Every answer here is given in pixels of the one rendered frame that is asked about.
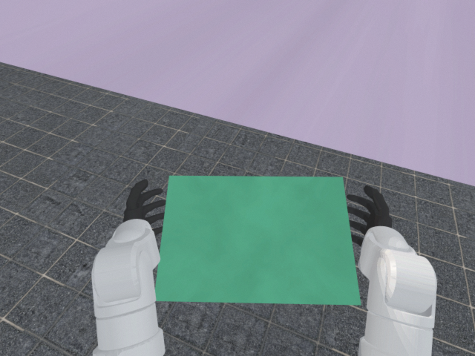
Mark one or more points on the robot left hand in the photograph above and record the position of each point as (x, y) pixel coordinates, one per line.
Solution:
(136, 210)

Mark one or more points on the carton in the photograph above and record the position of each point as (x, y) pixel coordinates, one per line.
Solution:
(233, 239)

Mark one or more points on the robot right forearm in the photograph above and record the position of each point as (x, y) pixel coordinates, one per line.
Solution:
(401, 296)

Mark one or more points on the robot right hand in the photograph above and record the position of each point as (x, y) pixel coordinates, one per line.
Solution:
(379, 212)

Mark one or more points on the robot left forearm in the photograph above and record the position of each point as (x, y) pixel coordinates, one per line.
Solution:
(124, 293)

